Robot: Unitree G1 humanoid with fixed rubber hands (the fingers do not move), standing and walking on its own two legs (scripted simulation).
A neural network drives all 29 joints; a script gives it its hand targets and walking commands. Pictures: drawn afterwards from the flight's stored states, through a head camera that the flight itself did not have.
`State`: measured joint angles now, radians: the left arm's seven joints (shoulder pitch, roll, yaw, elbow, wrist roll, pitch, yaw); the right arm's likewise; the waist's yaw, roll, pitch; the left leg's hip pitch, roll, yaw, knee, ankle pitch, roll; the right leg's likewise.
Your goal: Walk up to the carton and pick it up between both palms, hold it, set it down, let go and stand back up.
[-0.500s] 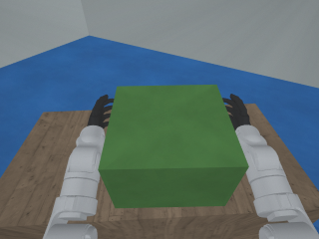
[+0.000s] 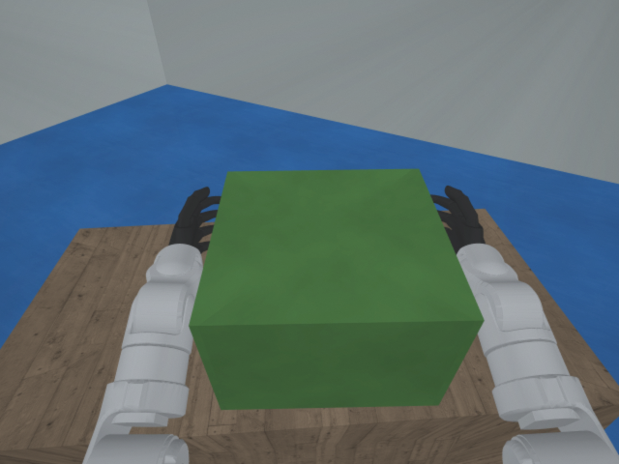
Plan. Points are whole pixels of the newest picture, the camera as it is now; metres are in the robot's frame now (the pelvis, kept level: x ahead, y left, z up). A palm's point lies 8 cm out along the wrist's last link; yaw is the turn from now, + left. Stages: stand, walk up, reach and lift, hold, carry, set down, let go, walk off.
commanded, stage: hold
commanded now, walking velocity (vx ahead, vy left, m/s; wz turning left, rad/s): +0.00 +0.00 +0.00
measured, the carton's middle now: (326, 281) +0.33 +0.02 +0.13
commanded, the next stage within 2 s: none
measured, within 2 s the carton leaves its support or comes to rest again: neither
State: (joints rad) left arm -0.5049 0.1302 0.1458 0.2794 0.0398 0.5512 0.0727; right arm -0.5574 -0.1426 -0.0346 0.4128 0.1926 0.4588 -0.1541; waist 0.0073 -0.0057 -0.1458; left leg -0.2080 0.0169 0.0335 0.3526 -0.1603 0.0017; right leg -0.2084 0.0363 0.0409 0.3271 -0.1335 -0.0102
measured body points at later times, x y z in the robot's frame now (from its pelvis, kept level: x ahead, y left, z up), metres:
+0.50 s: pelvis +0.00 +0.00 +0.00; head -0.06 +0.01 +0.45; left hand +0.36 +0.19 +0.17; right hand +0.37 -0.16 +0.17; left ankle +0.02 +0.12 -0.75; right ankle +0.02 -0.11 -0.75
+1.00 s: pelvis +0.00 +0.00 +0.00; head -0.06 +0.01 +0.45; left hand +0.36 +0.19 +0.17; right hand +0.37 -0.16 +0.17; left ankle +0.02 +0.12 -0.75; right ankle +0.02 -0.11 -0.75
